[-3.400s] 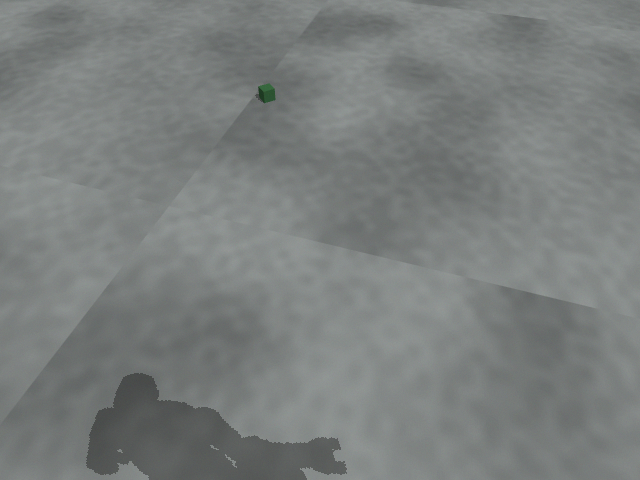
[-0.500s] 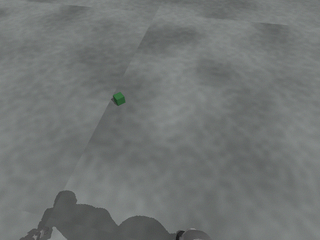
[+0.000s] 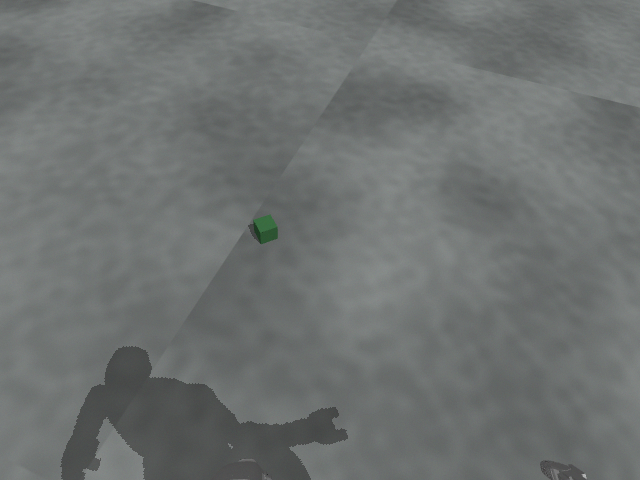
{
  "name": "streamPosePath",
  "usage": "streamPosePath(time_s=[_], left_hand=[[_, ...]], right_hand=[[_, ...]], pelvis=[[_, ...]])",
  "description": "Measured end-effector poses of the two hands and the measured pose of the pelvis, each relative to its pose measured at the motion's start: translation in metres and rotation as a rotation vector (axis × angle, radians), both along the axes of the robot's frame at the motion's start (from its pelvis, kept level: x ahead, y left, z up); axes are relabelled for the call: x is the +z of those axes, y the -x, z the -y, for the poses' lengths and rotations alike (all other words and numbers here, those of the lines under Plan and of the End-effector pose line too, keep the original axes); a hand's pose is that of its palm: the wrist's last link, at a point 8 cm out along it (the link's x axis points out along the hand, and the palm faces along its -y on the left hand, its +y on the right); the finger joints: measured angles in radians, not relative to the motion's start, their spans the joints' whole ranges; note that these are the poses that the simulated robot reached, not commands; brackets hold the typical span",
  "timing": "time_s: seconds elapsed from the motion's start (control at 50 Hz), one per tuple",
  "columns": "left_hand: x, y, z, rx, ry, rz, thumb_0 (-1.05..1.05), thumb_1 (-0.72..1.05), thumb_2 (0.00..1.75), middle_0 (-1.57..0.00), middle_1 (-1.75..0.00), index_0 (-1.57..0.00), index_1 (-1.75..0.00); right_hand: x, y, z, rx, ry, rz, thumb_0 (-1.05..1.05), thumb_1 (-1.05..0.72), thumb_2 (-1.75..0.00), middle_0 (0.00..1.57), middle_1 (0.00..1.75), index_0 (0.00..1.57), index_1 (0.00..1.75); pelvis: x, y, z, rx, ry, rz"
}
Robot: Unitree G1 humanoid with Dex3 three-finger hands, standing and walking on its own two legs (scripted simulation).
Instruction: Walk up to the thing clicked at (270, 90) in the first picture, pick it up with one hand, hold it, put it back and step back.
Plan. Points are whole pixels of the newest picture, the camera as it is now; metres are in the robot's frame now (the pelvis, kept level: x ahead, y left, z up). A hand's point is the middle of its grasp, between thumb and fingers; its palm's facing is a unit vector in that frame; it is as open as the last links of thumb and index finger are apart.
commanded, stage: walk up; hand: left
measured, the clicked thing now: (265, 229) +1.06 +0.20 -0.72
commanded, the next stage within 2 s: none
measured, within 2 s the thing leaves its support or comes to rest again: neither
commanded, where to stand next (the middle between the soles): +0.63 -0.03 m, yaw +0 degrees
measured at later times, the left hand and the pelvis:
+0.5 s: hand (177, 341) +0.32 +0.23 -0.11, palm faces -0.05 -0.91 -0.42, open 7.4 cm; pelvis +0.21 -0.05 +0.00, yaw -1 degrees
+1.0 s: hand (183, 291) +0.43 +0.25 -0.14, palm faces -0.03 -0.94 -0.34, open 7.4 cm; pelvis +0.39 -0.02 +0.01, yaw +0 degrees
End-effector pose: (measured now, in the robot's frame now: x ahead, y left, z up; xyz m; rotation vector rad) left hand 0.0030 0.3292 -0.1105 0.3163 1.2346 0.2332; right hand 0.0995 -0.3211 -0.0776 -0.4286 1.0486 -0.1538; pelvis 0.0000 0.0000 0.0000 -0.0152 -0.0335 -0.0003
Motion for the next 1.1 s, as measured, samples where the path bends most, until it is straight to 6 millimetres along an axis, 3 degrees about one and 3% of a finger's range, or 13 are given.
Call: streamPosePath(time_s=[0.08, 0.24, 0.38, 0.48, 0.58, 0.68, 0.78, 0.9, 1.0, 1.1], left_hand=[[-0.001, -0.044, 0.000, -0.029, 0.017, -0.024, 0.01, 0.90, 0.90, -0.20, -0.30, -0.20, -0.30], [0.017, -0.145, 0.010, -0.099, 0.037, 0.037, 0.01, 0.90, 0.90, -0.20, -0.30, -0.20, -0.30], [0.032, -0.239, 0.032, -0.138, -0.006, 0.079, 0.01, 0.90, 0.90, -0.20, -0.30, -0.20, -0.30], [0.035, -0.301, 0.056, -0.137, -0.062, 0.168, 0.01, 0.90, 0.90, -0.20, -0.30, -0.20, -0.30], [0.050, -0.325, 0.074, -0.109, -0.055, 0.188, 0.01, 0.90, 0.90, -0.20, -0.30, -0.20, -0.30], [0.049, -0.337, 0.075, -0.090, -0.044, 0.147, 0.01, 0.90, 0.90, -0.20, -0.30, -0.21, -0.30], [0.035, -0.349, 0.062, -0.054, -0.024, 0.104, 0.01, 0.90, 0.90, -0.20, -0.30, -0.21, -0.30], [0.002, -0.376, 0.037, -0.021, 0.001, 0.030, 0.01, 0.90, 0.90, -0.20, -0.30, -0.20, -0.30], [0.003, -0.417, 0.035, -0.043, 0.021, 0.015, 0.01, 0.90, 0.90, -0.20, -0.30, -0.20, -0.30], [0.013, -0.460, 0.036, -0.071, 0.028, 0.033, 0.01, 0.90, 0.90, -0.20, -0.30, -0.20, -0.30]], right_hand=[[0.011, -0.031, -0.011, -0.038, -0.006, 0.056, 0.01, -0.90, -0.90, 0.20, 0.30, 0.21, 0.30], [0.016, -0.053, -0.007, -0.089, -0.020, -0.003, 0.00, -0.90, -0.90, 0.20, 0.30, 0.21, 0.30], [-0.008, -0.076, 0.027, -0.151, -0.047, -0.090, 0.01, -0.90, -0.90, 0.20, 0.30, 0.21, 0.30], [-0.037, -0.117, 0.053, -0.156, -0.058, -0.145, 0.01, -0.90, -0.90, 0.20, 0.30, 0.21, 0.30], [-0.033, -0.176, 0.055, -0.118, -0.086, -0.130, 0.01, -0.90, -0.90, 0.20, 0.29, 0.21, 0.30], [-0.021, -0.231, 0.053, -0.073, -0.095, -0.101, 0.01, -0.90, -0.90, 0.20, 0.29, 0.21, 0.30], [-0.011, -0.285, 0.046, -0.037, -0.066, -0.095, 0.01, -0.90, -0.90, 0.20, 0.30, 0.21, 0.30], [-0.003, -0.353, 0.028, -0.017, -0.008, -0.014, 0.01, -0.90, -0.90, 0.20, 0.30, 0.21, 0.30], [0.013, -0.378, 0.018, -0.052, -0.005, 0.032, 0.01, -0.90, -0.90, 0.20, 0.30, 0.21, 0.30], [0.014, -0.390, 0.021, -0.069, -0.009, -0.003, 0.00, -0.90, -0.90, 0.20, 0.30, 0.21, 0.30]], pelvis=[[0.007, -0.032, -0.006, -0.006, -0.002, 0.007], [0.021, -0.096, -0.001, -0.028, -0.026, 0.008], [0.014, -0.161, 0.024, -0.032, -0.048, 0.002], [0.000, -0.207, 0.050, -0.024, -0.032, 0.008], [0.012, -0.241, 0.057, -0.015, -0.025, 0.011], [0.019, -0.275, 0.059, -0.008, -0.013, 0.002], [0.016, -0.313, 0.052, 0.005, 0.006, -0.001], [0.001, -0.364, 0.030, 0.012, -0.006, 0.009], [0.010, -0.395, 0.024, 0.007, -0.008, 0.019], [0.017, -0.425, 0.025, -0.006, -0.019, 0.018]])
